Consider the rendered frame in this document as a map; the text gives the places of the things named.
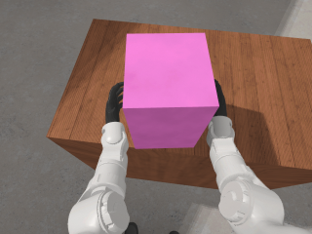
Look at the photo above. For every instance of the carton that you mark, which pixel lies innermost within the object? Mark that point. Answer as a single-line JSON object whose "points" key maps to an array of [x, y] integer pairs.
{"points": [[169, 94]]}

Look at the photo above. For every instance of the left robot foot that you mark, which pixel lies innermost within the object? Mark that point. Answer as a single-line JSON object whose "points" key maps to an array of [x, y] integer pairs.
{"points": [[131, 229]]}

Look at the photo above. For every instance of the robot left hand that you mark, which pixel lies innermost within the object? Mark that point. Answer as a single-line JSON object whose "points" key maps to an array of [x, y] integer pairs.
{"points": [[112, 108]]}

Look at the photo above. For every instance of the robot right forearm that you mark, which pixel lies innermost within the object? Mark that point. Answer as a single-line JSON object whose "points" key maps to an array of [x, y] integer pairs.
{"points": [[227, 161]]}

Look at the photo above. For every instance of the pedestal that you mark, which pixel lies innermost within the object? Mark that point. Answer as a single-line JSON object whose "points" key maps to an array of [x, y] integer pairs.
{"points": [[266, 81]]}

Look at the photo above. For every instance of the robot right hand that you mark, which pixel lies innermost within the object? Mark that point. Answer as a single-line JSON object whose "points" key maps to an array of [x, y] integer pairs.
{"points": [[222, 111]]}

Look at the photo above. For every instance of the robot right upper arm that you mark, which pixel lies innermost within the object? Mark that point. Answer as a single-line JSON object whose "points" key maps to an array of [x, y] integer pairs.
{"points": [[253, 209]]}

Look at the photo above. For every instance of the robot left forearm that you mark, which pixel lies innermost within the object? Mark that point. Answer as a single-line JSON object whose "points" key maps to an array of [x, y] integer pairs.
{"points": [[112, 164]]}

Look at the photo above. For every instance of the robot left upper arm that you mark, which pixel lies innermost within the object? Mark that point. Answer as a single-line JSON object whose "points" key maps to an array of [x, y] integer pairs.
{"points": [[104, 213]]}

